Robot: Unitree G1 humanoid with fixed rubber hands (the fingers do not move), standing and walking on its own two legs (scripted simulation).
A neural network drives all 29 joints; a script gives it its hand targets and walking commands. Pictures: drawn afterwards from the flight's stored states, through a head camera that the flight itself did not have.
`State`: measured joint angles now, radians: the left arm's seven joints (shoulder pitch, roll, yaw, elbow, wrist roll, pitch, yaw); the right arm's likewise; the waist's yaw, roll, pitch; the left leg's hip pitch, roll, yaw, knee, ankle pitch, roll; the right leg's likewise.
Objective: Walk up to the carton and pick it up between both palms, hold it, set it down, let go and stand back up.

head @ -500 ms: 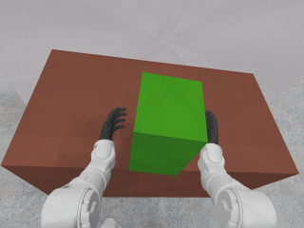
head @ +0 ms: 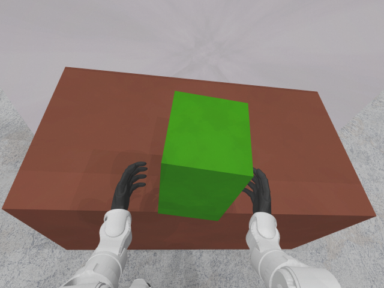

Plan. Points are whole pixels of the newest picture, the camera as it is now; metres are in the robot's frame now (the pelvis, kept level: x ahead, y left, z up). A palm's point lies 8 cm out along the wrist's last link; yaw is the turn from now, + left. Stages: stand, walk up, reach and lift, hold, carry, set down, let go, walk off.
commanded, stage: set down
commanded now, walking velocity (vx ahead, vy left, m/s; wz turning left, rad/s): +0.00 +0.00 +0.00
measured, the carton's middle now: (198, 163) +0.42 -0.02 -0.05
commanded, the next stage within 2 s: none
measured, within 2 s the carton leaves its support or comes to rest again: neither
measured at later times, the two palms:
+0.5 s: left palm (96, 231) +0.25 +0.19 -0.04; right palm (278, 239) +0.24 -0.18 -0.01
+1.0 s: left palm (91, 249) +0.22 +0.19 -0.05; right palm (287, 252) +0.22 -0.19 -0.02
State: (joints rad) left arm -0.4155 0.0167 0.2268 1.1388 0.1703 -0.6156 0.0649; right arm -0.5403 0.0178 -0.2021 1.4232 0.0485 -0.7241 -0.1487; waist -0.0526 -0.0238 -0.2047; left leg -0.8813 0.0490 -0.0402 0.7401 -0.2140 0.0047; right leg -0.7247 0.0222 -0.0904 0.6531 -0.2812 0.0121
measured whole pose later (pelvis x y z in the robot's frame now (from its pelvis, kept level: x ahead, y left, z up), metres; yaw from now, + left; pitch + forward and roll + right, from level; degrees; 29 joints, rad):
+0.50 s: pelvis -0.02 -0.01 +0.01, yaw +1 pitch +8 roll -4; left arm -0.11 0.12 0.12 0.76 0.03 -0.47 -0.04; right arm -0.21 0.04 -0.08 1.03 0.11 -0.66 -0.18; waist -0.05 -0.05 -0.07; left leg -0.66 0.04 -0.04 0.71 -0.20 0.00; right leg -0.52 0.02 -0.09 0.65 -0.28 0.00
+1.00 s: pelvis +0.01 -0.02 +0.02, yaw +1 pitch +3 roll -1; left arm 0.10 0.20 0.02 0.61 -0.03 -0.29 0.01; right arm -0.01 0.04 -0.07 0.88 0.09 -0.52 -0.10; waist -0.05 -0.10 -0.01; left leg -0.44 0.00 -0.03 0.60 -0.21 0.00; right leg -0.34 -0.01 -0.06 0.61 -0.32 0.00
